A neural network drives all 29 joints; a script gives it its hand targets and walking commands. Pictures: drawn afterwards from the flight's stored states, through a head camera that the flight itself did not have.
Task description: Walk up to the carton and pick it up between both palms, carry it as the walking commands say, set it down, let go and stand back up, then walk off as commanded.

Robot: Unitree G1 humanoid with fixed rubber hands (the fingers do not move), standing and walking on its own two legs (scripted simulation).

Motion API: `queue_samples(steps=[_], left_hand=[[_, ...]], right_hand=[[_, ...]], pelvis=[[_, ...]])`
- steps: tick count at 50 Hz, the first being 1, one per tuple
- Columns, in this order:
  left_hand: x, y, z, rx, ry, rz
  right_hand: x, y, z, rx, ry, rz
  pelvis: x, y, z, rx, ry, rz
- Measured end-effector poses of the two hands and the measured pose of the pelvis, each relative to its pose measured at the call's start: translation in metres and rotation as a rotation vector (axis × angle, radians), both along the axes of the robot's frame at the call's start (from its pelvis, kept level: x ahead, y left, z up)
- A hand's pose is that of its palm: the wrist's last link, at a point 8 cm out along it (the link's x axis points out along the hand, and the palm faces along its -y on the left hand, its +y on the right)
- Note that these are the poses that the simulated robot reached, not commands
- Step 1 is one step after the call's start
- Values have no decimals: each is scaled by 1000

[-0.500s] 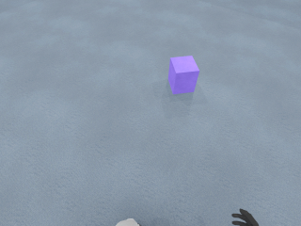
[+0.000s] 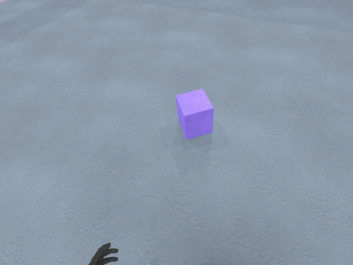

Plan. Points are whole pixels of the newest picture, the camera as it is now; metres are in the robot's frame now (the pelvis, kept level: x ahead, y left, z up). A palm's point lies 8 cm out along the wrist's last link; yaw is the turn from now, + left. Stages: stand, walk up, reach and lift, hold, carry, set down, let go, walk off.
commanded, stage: walk up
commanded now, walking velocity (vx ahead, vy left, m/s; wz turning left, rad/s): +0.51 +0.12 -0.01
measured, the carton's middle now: (194, 114) +1.14 -0.08 -0.64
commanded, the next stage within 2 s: none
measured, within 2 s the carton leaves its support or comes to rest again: neither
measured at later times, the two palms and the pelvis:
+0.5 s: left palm out of the picture +0.14 +0.29 -0.14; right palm (237, 160) +0.42 -0.16 -0.12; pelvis +0.25 +0.06 -0.01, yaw -1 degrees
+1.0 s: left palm (128, 115) +0.66 +0.21 -0.11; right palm (264, 174) +0.38 -0.24 -0.14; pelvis +0.49 -0.01 -0.01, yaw -1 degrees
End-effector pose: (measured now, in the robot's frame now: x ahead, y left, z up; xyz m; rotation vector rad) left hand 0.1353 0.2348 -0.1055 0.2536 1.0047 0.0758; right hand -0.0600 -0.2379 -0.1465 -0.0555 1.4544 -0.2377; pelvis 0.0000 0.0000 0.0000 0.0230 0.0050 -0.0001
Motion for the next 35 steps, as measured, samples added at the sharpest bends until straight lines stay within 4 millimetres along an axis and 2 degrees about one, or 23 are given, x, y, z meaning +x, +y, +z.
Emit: queue_samples(steps=[3,6,9,12,14,17,20,22,23,25,28,30,32,35], left_hand=[[-35,10,5,36,118,93],[-72,13,9,49,230,181],[-104,9,12,43,343,254],[-122,3,13,22,444,308],[-124,-1,13,5,497,332],[-111,2,8,-16,549,357],[-82,16,-4,-34,584,364],[-57,29,-20,-49,607,353],[-40,37,-28,-53,611,338],[8,53,-38,-56,559,304],[98,73,-40,-58,420,231],[155,78,-38,-65,342,177],[206,79,-34,-72,285,131],[271,73,-28,-86,217,76]], right_hand=[[80,-15,5,4,-108,68],[153,-21,12,5,-188,134],[219,-18,19,10,-252,188],[281,-5,26,22,-314,234],[322,8,30,33,-360,260],[384,34,35,46,-426,297],[444,61,37,39,-484,331],[477,73,33,6,-525,340],[487,76,30,-17,-532,334],[485,75,26,-44,-486,300],[451,60,31,-94,-345,218],[424,51,38,-123,-256,165],[400,46,44,-138,-178,122],[368,44,51,-142,-70,65]], pelvis=[[27,-6,10,8,-2,1],[55,-8,17,13,-3,1],[82,-6,20,14,-4,2],[110,-1,20,11,-6,1],[129,5,19,6,-7,-1],[161,18,14,-4,-7,-2],[197,34,5,-16,-2,-3],[225,47,-7,-31,-1,-11],[236,53,-13,-32,-2,-12],[254,61,-13,-31,-3,-12],[282,66,-1,-44,0,-16],[300,67,6,-51,-1,-14],[317,67,12,-58,-1,-11],[343,63,17,-65,-1,-7]])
